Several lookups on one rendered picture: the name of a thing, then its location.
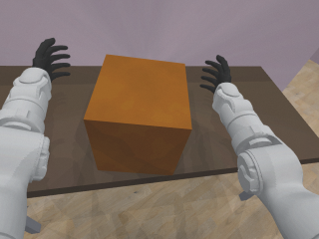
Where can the right robot forearm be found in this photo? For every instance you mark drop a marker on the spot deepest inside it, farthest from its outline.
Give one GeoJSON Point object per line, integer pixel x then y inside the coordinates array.
{"type": "Point", "coordinates": [241, 122]}

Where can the robot left hand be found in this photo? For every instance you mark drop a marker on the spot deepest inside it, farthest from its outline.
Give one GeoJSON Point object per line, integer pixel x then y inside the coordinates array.
{"type": "Point", "coordinates": [44, 59]}

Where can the robot left upper arm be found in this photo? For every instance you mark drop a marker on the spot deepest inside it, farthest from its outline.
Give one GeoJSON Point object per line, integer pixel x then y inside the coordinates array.
{"type": "Point", "coordinates": [23, 158]}

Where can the table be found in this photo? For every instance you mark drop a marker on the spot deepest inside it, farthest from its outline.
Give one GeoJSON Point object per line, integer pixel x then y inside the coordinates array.
{"type": "Point", "coordinates": [71, 165]}

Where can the robot right upper arm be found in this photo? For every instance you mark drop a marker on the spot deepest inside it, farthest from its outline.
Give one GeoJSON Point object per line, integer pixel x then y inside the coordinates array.
{"type": "Point", "coordinates": [274, 175]}

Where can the left robot forearm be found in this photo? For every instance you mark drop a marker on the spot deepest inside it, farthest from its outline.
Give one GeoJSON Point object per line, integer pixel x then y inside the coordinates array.
{"type": "Point", "coordinates": [26, 105]}

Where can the robot right hand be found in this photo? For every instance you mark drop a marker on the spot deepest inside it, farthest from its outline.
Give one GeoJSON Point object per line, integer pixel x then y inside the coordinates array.
{"type": "Point", "coordinates": [222, 74]}

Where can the carton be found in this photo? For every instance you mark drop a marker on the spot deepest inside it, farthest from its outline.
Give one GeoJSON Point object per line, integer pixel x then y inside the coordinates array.
{"type": "Point", "coordinates": [138, 118]}

